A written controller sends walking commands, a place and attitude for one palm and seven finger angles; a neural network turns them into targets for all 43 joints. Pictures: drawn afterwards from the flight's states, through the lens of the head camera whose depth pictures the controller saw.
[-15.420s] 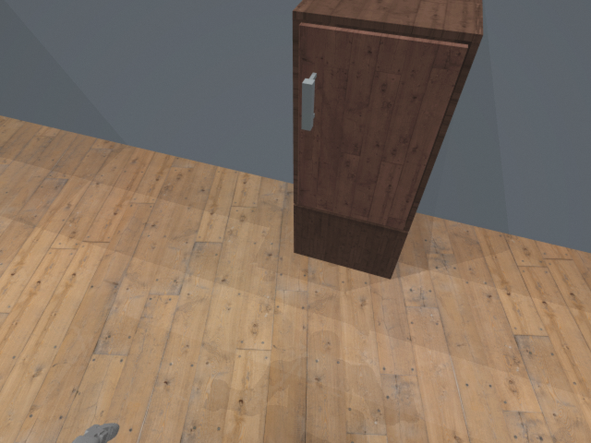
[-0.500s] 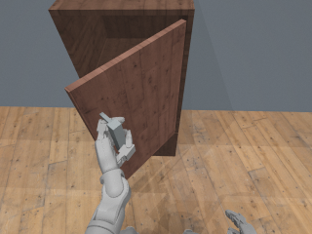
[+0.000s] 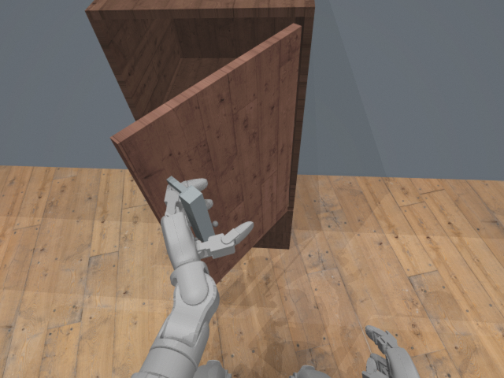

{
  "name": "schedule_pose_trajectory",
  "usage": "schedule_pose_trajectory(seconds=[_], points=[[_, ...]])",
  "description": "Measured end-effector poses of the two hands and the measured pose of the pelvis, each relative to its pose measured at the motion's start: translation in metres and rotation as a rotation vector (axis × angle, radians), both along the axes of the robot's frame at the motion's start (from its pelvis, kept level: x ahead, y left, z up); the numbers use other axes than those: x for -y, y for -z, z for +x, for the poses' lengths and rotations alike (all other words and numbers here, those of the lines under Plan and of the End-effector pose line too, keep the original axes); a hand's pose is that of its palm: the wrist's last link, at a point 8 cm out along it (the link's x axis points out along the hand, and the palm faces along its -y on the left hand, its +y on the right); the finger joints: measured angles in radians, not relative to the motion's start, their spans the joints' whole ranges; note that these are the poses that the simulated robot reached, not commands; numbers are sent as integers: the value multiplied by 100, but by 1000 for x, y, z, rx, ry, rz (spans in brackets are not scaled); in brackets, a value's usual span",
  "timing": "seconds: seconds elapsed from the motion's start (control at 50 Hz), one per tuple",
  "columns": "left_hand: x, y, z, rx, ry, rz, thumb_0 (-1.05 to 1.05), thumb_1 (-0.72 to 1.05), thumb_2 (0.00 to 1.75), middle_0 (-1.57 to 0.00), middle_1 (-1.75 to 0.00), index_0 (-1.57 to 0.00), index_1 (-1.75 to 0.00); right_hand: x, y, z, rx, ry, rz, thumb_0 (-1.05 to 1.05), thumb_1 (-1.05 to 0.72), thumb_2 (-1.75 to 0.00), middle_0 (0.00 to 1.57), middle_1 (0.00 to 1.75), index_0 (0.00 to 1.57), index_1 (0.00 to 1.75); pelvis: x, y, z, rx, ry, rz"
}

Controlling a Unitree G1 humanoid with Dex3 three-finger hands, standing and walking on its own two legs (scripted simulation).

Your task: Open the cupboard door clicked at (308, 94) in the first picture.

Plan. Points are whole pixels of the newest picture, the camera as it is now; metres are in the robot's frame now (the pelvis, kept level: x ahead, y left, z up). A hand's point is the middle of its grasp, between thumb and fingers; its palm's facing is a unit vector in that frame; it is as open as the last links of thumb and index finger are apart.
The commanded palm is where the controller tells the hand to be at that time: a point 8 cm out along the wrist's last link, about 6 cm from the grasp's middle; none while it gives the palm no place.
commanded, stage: open thumb and fingers to let go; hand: left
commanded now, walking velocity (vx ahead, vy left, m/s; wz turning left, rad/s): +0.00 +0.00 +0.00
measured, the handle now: (190, 210) +0.38 +0.12 +0.05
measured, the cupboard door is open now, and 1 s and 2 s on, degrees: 52 55 55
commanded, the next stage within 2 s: slide the hand sideways off the handle in 0.38 s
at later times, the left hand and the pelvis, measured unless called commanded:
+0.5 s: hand (213, 225) +0.34 +0.08 +0.05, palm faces +0.31 -0.95 -0.01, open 14.8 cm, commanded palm +0.30 +0.13 +0.05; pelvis +0.00 +0.02 +0.00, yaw -1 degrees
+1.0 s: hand (197, 260) +0.29 +0.10 +0.05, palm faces -0.13 -0.99 -0.01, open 16.3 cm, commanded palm +0.26 +0.16 +0.05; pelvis -0.01 +0.04 -0.01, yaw -2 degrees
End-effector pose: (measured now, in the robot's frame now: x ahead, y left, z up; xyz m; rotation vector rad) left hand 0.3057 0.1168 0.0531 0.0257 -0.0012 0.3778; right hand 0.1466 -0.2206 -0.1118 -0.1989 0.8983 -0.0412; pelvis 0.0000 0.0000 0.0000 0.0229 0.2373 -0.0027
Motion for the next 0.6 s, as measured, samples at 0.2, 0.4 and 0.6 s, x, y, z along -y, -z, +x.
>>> schedule_pose_trajectory(seconds=[0.2, 0.4, 0.6], points=[[-1, 0, 0, 4, 22, -5, 0, -43, 33, -33, -106, -30, -105, -1, 1, -17, -37, 25, -11, 1, -91, -90, 20, 30, 20, 30, -7, 0, -2, 2, 8, -5], [-4, 0, 0, 6, 52, -11, -1, -50, 30, -35, -67, -32, -71, -11, -3, -18, -28, 28, -17, 1, -91, -90, 20, 30, 20, 30, -17, -1, -3, 6, 16, -15], [-15, 2, -7, 27, 370, 92, -1, -50, 30, -34, -47, -27, -50, -24, -8, -12, 19, 13, -11, 1, -91, -90, 20, 30, 20, 30, -26, 2, -7, 20, 13, -21]])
